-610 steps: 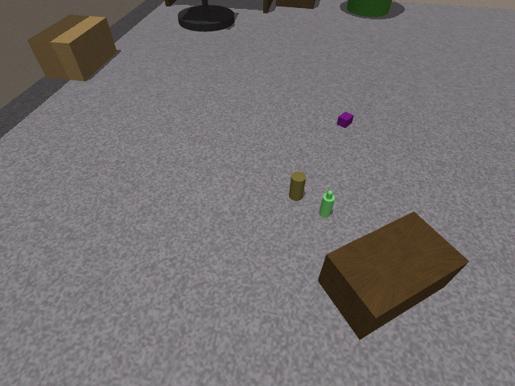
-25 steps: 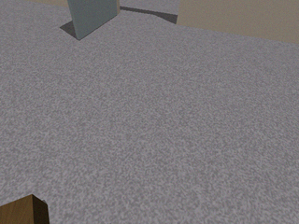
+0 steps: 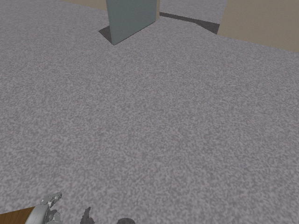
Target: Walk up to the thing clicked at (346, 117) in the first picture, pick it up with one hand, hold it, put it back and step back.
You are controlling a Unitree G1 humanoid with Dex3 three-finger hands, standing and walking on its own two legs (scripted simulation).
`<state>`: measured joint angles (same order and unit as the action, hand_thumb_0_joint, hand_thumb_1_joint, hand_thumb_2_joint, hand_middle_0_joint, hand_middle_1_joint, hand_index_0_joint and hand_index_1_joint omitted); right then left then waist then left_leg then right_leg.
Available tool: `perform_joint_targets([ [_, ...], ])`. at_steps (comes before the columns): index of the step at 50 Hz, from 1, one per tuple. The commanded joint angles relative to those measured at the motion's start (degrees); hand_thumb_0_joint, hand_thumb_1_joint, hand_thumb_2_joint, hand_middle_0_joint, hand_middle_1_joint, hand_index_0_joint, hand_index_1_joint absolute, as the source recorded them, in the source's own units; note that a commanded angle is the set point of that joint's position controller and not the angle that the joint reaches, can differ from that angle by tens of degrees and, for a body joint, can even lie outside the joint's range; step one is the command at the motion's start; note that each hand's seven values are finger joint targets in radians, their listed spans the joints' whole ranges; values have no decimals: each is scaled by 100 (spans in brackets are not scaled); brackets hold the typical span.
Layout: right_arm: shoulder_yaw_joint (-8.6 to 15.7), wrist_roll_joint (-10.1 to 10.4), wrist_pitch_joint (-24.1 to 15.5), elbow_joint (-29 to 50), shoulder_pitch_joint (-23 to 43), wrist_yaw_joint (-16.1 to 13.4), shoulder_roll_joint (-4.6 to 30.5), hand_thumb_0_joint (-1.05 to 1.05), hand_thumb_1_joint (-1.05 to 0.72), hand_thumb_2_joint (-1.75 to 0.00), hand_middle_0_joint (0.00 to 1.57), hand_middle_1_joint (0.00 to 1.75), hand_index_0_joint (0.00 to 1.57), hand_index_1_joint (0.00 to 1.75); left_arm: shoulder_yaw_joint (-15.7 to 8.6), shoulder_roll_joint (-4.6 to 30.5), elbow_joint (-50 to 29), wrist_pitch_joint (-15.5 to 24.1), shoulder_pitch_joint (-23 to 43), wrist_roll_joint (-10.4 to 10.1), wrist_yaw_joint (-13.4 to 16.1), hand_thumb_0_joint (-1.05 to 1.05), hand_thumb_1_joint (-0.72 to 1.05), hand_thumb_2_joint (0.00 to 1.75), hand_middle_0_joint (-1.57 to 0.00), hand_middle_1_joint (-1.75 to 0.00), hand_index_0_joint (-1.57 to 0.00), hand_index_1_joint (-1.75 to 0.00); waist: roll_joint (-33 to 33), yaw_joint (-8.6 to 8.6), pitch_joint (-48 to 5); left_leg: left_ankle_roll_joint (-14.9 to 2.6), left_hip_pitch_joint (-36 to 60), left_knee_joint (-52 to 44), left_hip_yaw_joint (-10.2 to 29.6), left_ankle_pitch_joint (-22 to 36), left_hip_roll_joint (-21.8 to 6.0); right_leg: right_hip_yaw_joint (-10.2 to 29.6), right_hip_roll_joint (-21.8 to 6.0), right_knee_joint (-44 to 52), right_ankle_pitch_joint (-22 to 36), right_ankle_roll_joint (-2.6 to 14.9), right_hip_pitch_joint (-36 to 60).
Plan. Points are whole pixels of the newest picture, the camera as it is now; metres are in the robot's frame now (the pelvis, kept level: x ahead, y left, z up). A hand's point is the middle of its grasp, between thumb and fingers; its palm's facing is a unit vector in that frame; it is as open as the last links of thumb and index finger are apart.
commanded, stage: walk up
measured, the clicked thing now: out of the picture +0.48 +1.77 -0.73
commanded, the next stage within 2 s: stand in 1.80 s
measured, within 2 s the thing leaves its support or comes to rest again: neither
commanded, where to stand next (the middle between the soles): +0.22 -0.03 m, yaw +31 degrees
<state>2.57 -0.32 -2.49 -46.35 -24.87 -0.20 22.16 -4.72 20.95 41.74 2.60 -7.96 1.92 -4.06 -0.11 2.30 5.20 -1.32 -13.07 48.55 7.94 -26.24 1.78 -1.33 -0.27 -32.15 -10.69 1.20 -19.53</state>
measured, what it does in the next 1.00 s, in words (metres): walks ahead, turning left: left foot, then right foot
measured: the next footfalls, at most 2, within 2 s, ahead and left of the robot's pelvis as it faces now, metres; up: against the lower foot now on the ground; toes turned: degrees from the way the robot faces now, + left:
left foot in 0.34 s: +0.21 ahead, +0.10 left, +0.00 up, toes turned +15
right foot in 0.64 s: +0.29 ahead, -0.15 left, +0.00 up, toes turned +28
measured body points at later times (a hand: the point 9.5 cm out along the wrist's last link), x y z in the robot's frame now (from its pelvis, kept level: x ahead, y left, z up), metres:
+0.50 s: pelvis +0.14 -0.05 -0.01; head +0.17 -0.01 +0.44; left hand +0.10 +0.27 -0.14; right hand +0.33 -0.33 -0.08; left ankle +0.18 +0.09 -0.73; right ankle +0.16 -0.18 -0.67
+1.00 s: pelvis +0.15 -0.07 -0.02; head +0.19 -0.06 +0.42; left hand +0.02 +0.27 -0.11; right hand +0.39 -0.31 -0.14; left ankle +0.11 +0.05 -0.73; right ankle +0.24 -0.22 -0.72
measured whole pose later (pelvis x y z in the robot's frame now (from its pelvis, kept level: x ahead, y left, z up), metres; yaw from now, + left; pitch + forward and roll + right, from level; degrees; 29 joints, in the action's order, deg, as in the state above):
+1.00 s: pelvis +0.15 -0.07 -0.02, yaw +29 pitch -2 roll +2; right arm 4.8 -1.7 1.6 -47.8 -12.8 2.3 24.7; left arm -3.7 28.4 47.0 1.0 -16.8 1.1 0.7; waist -1.1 -2.2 7.6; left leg -0.3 -21.0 43.9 -1.2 -20.8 1.5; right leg -5.2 -13.9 -49.1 -23.7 -1.0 -22.1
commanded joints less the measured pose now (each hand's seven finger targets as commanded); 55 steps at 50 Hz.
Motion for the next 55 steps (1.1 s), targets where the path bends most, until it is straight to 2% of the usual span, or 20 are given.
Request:
perform_joint_targets([
  [1, 372, 0, -231, 292, -167, -4, 1341, 0, -90, -90, 20, 30, 20, 30, -518, 1448, -342, 53, -622, -73, 156, 0, 90, 90, -20, -30, -20, -30, -606, -475, -268, -107, -2026, 1710, -413, 465, -520, 2020, -1864, 1924, -1628, 1114, 1344],
  [12, 383, -17, -224, 427, 323, 25, 1023, 0, -90, -90, 20, 30, 20, 30, -334, 1407, -559, -77, -909, 80, 51, 0, 90, 90, -20, -30, -20, -30, -772, -597, -188, 48, -1067, -873, -1313, 1476, -350, -57, -1399, 1103, 1283, 1011, 935],
  [15, 415, -58, -264, 332, -238, -129, 1046, 0, -90, -90, 20, 30, 20, 30, -268, 1370, -619, -180, -806, -31, 131, 0, 90, 90, -20, -30, -20, -30, -358, -159, -556, -181, 276, -1782, -1486, 2491, 9, -661, -1109, -503, 2270, 630, 563],
  [16, 489, -119, -288, 293, -596, -197, 1287, 0, -90, -90, 20, 30, 20, 30, -165, 1158, -703, -173, -793, -85, 170, 0, 90, 90, -20, -30, -20, -30, 63, 97, -847, -427, 1083, -1943, -1160, 2827, -138, -783, -861, -1471, 1933, 401, 74],
  [18, 694, -88, -261, 706, -583, -330, 2172, 0, -90, -90, 20, 30, 20, 30, -179, 1074, -701, -301, -1469, -153, 224, 0, 90, 90, -20, -30, -20, -30, 1106, -50, -1457, -2063, 2090, -2270, 2931, 4315, -2836, -260, 40, -4214, -2524, -346, -1848],
  [19, 777, 108, -254, 720, -346, -395, 2199, 0, -90, -90, 20, 30, 20, 30, -240, 1531, -622, -371, -1328, -103, 267, 0, 90, 90, -20, -30, -20, -30, 554, -68, -1462, -2187, 1680, -2510, 3123, 3351, -3043, 622, -516, -4582, -2425, -240, -1660],
  [23, 474, 13, -168, 838, 618, -339, 1679, 0, -90, -90, 20, 30, 20, 30, -248, 1418, -193, -412, -1633, -113, 242, 0, 90, 90, -20, -30, -20, -30, 812, -398, -591, -1141, -283, -2243, 554, 2476, -1423, 238, -610, -3017, -1764, 18, -866],
  [30, 454, -117, 233, 1170, 1459, -92, 1565, 0, -90, -90, 20, 30, 20, 30, -310, 1371, 242, -165, -2117, -175, 446, 0, 90, 90, -20, -30, -20, -30, 1113, -732, -810, -871, -1816, -843, 302, 2256, -775, -385, -93, -711, -507, -14, 903],
  [31, 382, -100, 310, 1269, 1448, -96, 1229, 0, -90, -90, 20, 30, 20, 30, -400, 1715, 245, -104, -2148, -79, 496, 0, 90, 90, -20, -30, -20, -30, 22, -801, -659, -565, -2190, 222, 55, 1336, -144, 476, -555, 409, -1129, 131, 849],
  [32, 317, -97, 338, 1356, 1166, -94, 866, 0, -90, -90, 20, 30, 20, 30, -550, 2439, 9, -43, -1693, 53, 525, 0, 90, 90, -20, -30, -20, -30, -1476, -605, -349, -128, -3045, 1427, -188, -622, 572, 2952, -2304, 1313, -1364, 706, 615],
  [33, 438, -173, 422, 1227, 1190, -164, 1190, 0, -90, -90, 20, 30, 20, 30, -558, 2770, -173, -30, -1019, 30, 569, 0, 90, 90, -20, -30, -20, -30, -1408, -445, -274, 0, -2851, 2466, 263, -1048, 174, 4156, -3331, 1854, -1160, 1619, -70],
  [34, 535, -172, 433, 1097, 1199, -134, 1511, 0, -90, -90, 20, 30, 20, 30, -513, 2582, -219, -4, -660, -28, 618, 0, 90, 90, -20, -30, -20, -30, -752, -296, 63, 92, -2841, 2810, 427, -682, -77, 3785, -3201, 1723, -945, 1727, -238],
  [36, 631, -81, 406, 790, 950, 0, 1558, 0, -90, -90, 20, 30, 20, 30, -428, 2191, -18, 49, -522, 2, 652, 0, 90, 90, -20, -30, -20, -30, -537, -184, 82, 135, -2574, 2633, 117, 95, -185, 1828, -2253, 931, -573, 1290, -116],
  [38, 570, -80, 395, 633, 839, 122, 1370, 0, -90, -90, 20, 30, 20, 30, -399, 2088, 149, 72, -803, 19, 642, 0, 90, 90, -20, -30, -20, -30, -1071, -335, -139, 158, -2367, 1821, -180, 207, -233, 1070, -1830, 597, -253, 1012, 399],
  [43, 526, -139, 373, 650, 1511, 224, 1241, 0, -90, -90, 20, 30, 20, 30, -427, 2220, 198, 64, -1209, 28, 598, 0, 90, 90, -20, -30, -20, -30, -1421, -662, -412, 145, -2018, 314, -758, -423, -240, 805, -1966, 312, 469, 1172, 1071],
  [47, 544, -74, 287, 215, 803, 203, 1252, 0, -90, -90, 20, 30, 20, 30, -288, 2142, 24, -31, -579, -83, 570, 0, 90, 90, -20, -30, -20, -30, -1195, -163, -799, 18, -295, -1173, -1201, 647, 38, 237, -1825, -361, 444, 869, 240],
  [48, 596, -114, 234, 5, 426, 154, 1369, 0, -90, -90, 20, 30, 20, 30, -188, 1850, 43, -86, -655, -86, 563, 0, 90, 90, -20, -30, -20, -30, -562, 7, -974, -96, 415, -1714, -889, 563, 97, -19, -1637, -1362, -50, 620, -211],
  [50, 742, -146, 181, 212, 613, 96, 2355, 0, -90, -90, 20, 30, 20, 30, -49, 1451, 3, -145, -615, -193, 619, 0, 90, 90, -20, -30, -20, -30, 1656, 114, -677, -1304, 233, -2962, 2826, 47, -1936, -250, -387, -2800, -2777, -13, -1806],
  [51, 740, -107, 177, 174, 714, 73, 2320, 0, -90, -90, 20, 30, 20, 30, -116, 1814, 118, -134, -296, -138, 687, 0, 90, 90, -20, -30, -20, -30, 1060, 134, -308, -1642, -401, -3056, 3013, -24, -2104, 254, -561, -3098, -2881, 38, -1578],
  [55, 428, 1, 82, 99, 1257, -47, 1645, 0, -90, -90, 20, 30, 20, 30, -88, 1546, 593, -38, -995, -212, 571, 0, 90, 90, -20, -30, -20, -30, 928, -357, -434, -1127, -287, -1921, 1105, 2908, -1399, 138, -671, -1989, -1705, 40, -705],
])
